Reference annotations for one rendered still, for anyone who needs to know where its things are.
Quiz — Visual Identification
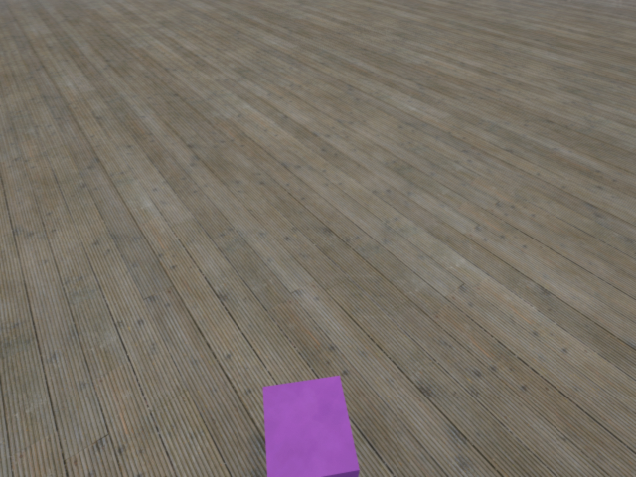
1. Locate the carton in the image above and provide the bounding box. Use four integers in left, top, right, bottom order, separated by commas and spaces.
263, 376, 360, 477

